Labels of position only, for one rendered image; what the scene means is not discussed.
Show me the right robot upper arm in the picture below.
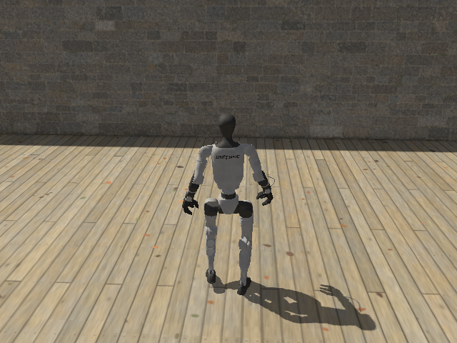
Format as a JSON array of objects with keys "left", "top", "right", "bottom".
[{"left": 242, "top": 144, "right": 265, "bottom": 182}]

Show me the robot left forearm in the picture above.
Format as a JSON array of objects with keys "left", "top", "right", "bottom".
[{"left": 184, "top": 174, "right": 199, "bottom": 202}]

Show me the robot right hand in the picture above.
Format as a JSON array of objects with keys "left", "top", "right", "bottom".
[{"left": 256, "top": 191, "right": 273, "bottom": 206}]

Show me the robot left hand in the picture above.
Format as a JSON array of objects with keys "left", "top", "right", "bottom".
[{"left": 182, "top": 198, "right": 199, "bottom": 215}]

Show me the robot right forearm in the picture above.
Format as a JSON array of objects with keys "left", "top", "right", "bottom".
[{"left": 258, "top": 171, "right": 271, "bottom": 194}]

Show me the left robot upper arm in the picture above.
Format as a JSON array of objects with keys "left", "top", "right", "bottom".
[{"left": 192, "top": 145, "right": 213, "bottom": 185}]

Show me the robot right shin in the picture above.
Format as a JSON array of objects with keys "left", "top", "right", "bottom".
[{"left": 239, "top": 239, "right": 252, "bottom": 286}]

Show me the robot right thigh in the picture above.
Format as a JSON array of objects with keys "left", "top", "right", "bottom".
[{"left": 238, "top": 200, "right": 253, "bottom": 252}]

